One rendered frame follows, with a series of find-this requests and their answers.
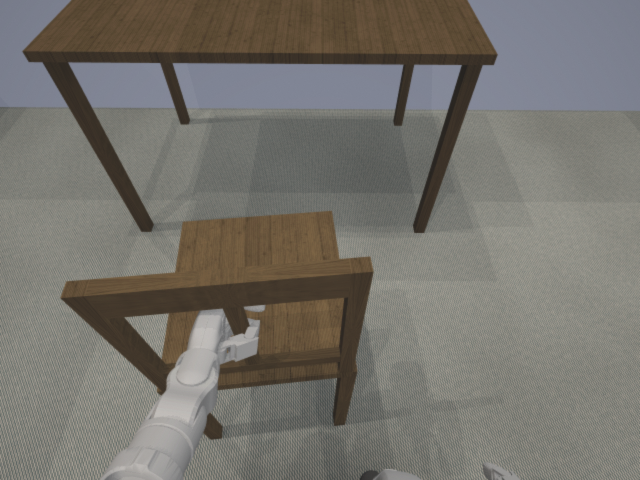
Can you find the left robot hand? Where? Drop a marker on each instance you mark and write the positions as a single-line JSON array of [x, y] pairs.
[[211, 327]]

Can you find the chair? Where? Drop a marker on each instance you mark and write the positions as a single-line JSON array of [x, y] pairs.
[[314, 301]]

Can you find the left robot forearm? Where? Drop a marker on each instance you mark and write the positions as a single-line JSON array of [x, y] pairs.
[[167, 439]]

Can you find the table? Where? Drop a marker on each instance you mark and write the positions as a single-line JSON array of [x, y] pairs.
[[396, 32]]

